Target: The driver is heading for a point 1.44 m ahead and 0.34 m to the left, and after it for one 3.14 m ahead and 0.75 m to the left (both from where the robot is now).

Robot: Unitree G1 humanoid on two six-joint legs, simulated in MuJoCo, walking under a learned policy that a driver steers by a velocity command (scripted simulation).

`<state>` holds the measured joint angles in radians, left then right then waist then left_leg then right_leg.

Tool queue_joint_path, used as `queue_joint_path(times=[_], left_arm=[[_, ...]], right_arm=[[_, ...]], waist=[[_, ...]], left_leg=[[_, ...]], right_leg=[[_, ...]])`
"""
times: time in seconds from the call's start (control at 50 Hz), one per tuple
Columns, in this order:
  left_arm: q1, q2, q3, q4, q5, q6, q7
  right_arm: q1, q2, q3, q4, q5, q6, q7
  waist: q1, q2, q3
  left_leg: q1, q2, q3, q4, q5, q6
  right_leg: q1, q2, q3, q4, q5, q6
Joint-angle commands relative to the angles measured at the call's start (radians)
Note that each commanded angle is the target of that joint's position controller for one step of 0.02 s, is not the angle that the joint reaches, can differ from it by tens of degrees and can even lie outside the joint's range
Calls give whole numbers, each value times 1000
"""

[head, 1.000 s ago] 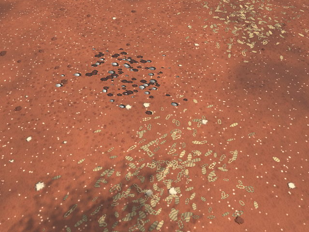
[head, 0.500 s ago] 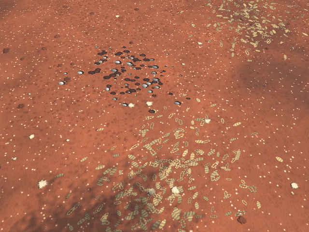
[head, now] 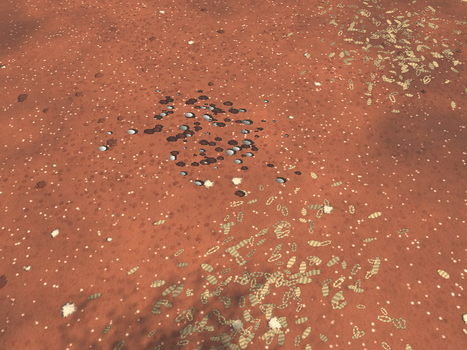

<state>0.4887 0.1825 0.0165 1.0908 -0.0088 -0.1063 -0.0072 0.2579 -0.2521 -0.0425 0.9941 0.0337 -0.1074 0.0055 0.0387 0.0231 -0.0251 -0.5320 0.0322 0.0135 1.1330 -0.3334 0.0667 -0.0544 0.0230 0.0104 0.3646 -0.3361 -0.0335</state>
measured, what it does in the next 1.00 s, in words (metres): walks ahead: left foot, then right foot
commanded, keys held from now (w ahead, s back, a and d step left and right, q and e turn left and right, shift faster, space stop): w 0.66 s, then w+q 0.34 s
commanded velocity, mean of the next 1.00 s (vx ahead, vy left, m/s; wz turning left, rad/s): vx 0.48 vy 0.00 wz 0.10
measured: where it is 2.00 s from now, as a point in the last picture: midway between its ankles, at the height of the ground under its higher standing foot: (206, 200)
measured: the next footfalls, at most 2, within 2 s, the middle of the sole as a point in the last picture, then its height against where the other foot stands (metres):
left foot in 0.26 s outside the picture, level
right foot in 0.80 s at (295, 315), level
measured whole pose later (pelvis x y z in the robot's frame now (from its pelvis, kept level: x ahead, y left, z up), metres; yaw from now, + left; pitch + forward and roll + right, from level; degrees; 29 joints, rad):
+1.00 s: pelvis +0.56 -0.01 +0.00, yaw +8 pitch +1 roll -1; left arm 0.22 0.23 0.06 0.91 0.01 -0.12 -0.02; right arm 0.28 -0.28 -0.07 0.92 0.04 -0.05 -0.01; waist 0.01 0.05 0.03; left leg -0.56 0.09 -0.05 1.15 -0.29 0.04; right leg -0.21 0.01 -0.14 0.36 -0.16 -0.04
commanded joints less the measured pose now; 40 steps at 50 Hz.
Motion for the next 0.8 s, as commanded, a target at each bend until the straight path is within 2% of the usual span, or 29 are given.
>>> queue_joint_path(times=[0.02, 0.06, 0.08, 0.12, 0.16, 0.18, 0.2, 0.22, 0.24, 0.26, 0.28, 0.3, 0.32, 0.34, 0.36, 0.38, 0.42, 0.46, 0.5, 0.54, 0.6, 0.68, 0.7, 0.74, 0.76, 0.78, 0.8], left_arm=[[97, 81, 3, -15, 7, 19, 10], [50, 110, 3, -45, 12, 26, 27], [45, 137, 8, -54, 11, 24, 33], [69, 186, 22, -50, -1, 16, 39], [68, 192, 32, -45, -15, 12, 40], [60, 195, 35, -46, -15, 14, 39], [50, 204, 41, -48, -9, 19, 38], [38, 209, 45, -52, 0, 29, 37], [29, 199, 42, -60, 9, 39, 35], [25, 171, 28, -88, 25, 41, 30], [173, -13, -17, -94, 16, 20, 15], [106, 72, 1, -88, -12, -11, 7], [-17, 146, 23, -133, -42, -28, 4], [-89, 164, 26, -152, -40, -35, 12], [-116, 162, 36, -155, -27, -30, 20], [-91, 144, 40, -151, -18, -15, 24], [-70, 109, 42, -149, -15, 10, 28], [-134, 116, 48, -177, -7, 22, 32], [-237, 127, 53, -215, 3, 22, 32], [-317, 120, 52, -240, 6, 15, 24], [-439, 101, 41, -271, 0, 6, 10], [-564, 106, 33, -318, -10, -1, -13], [-583, 113, 34, -332, -12, -6, -19], [-561, 140, 42, -341, -13, -16, -28], [-516, 162, 51, -333, -13, -21, -28], [-407, 196, 70, -305, -13, -25, -25], [-219, 257, 96, -257, -5, -28, -15]], right_arm=[[-144, -24, -5, -105, -6, -24, 23], [-242, 11, 13, -150, -10, -15, 30], [-297, 22, 21, -174, -11, -12, 31], [-342, -5, 21, -204, -6, -4, 33], [-354, -47, 13, -223, 0, 0, 34], [-338, -71, 4, -226, -1, -2, 35], [-294, -96, -9, -220, -2, -3, 34], [-190, -124, -27, -193, -1, -2, 31], [-28, -160, -49, -144, 4, 4, 25], [142, -219, -68, -108, -3, 12, 15], [223, -292, -79, -79, -25, 13, 24], [178, -196, -52, -79, -23, 11, 28], [69, -148, -38, -94, -19, 4, 26], [-27, -122, -29, -118, -23, -4, 28], [-77, -99, -23, -123, -34, -10, 34], [-97, -78, -16, -117, -45, -14, 36], [-77, -62, -12, -94, -39, -16, 38], [-41, -90, -16, -74, -36, -20, 27], [3, -118, -22, -62, -37, -16, 11], [38, -126, -23, -56, -34, -8, -2], [98, -141, -24, -43, -24, -1, -11], [191, -142, -27, -8, -15, 18, -13], [203, -143, -28, -3, -13, 25, -15], [197, -159, -36, -5, -12, 36, -19], [180, -172, -41, -12, -12, 41, -20], [155, -171, -39, -23, -15, 45, -19], [141, -139, -26, -41, -25, 44, -17]], waist=[[18, -116, 134], [18, -104, 163], [26, -108, 172], [22, -141, 177], [-1, -143, 187], [-22, -143, 168], [-54, -154, 122], [-110, -168, 42], [-185, -162, -57], [-242, -78, -180], [-149, 250, -371], [-167, 205, -317], [-139, 150, -126], [-106, 28, -55], [-71, -11, -9], [-30, 17, -7], [-4, 43, 23], [-2, 35, 67], [-23, 14, 92], [-44, 10, 95], [-85, 11, 101], [-127, 9, 126], [-124, 11, 131], [-92, 32, 113], [-61, 51, 86], [2, 56, 20], [82, 46, -117]], left_leg=[[-381, 68, 3, -67, 108, -11], [-250, 43, 37, -271, 216, -38], [-162, 22, 55, -374, 271, -46], [-43, -4, 64, -476, 320, -45], [-20, -6, 40, -551, 337, -20], [9, -16, 37, -577, 330, -3], [73, -37, 46, -578, 312, 15], [199, -66, 62, -562, 283, 36], [402, -82, 71, -569, 276, 63], [703, 85, -126, -557, 195, 117], [989, 354, -664, -725, -95, 294], [920, 342, -829, -886, -183, 269], [759, 320, -668, -893, -125, 220], [587, 287, -521, -910, 14, 196], [452, 248, -407, -931, 135, 180], [374, 211, -326, -957, 177, 168], [298, 179, -247, -1006, 199, 177], [269, 177, -204, -1043, 216, 189], [302, 181, -189, -1059, 235, 193], [337, 165, -150, -1057, 273, 172], [366, 140, -91, -1051, 303, 143], [497, 182, -102, -997, 316, 139], [533, 199, -119, -970, 331, 135], [578, 223, -153, -911, 393, 121], [579, 223, -160, -860, 487, 112], [557, 187, -137, -740, 634, 91], [437, 127, -99, -518, 624, 59]], right_leg=[[192, -243, 219, -201, 400, -138], [37, -197, 134, -242, 378, -133], [-34, -185, 111, -267, 356, -132], [-73, -211, 108, -311, 339, -140], [-5, -244, 99, -295, 398, -129], [45, -257, 91, -252, 518, -115], [92, -264, 74, -173, 713, -100], [113, -253, 47, -37, 908, -81], [66, -214, 18, 162, 986, -56], [-158, -169, 3, 464, 721, -30], [-488, 38, 25, 861, -57, 26], [-597, 17, 148, 1011, -192, 1], [-682, -38, 119, 1045, -125, -21], [-633, -96, 99, 1001, -24, -30], [-579, -132, 83, 944, 33, -30], [-508, -163, 91, 902, 67, -31], [-472, -176, 76, 834, 69, -25], [-530, -189, 62, 755, 120, -6], [-623, -197, 57, 638, 224, 16], [-647, -186, 45, 497, 341, 25], [-595, -143, 1, 307, 461, 29], [-611, -115, -3, 191, 427, 22], [-617, -110, 6, 166, 391, 15], [-559, -91, 10, 121, 316, -2], [-477, -71, -3, 110, 280, -13], [-315, -43, -27, 85, 271, -34], [-26, -88, 11, 129, 297, -77]])
Keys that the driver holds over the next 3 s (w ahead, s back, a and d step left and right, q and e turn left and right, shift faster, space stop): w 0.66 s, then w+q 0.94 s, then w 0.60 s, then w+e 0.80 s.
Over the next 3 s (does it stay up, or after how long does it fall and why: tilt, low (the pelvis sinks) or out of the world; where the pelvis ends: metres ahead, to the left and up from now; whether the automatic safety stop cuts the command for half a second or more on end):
stays up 1.55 0.44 -0.02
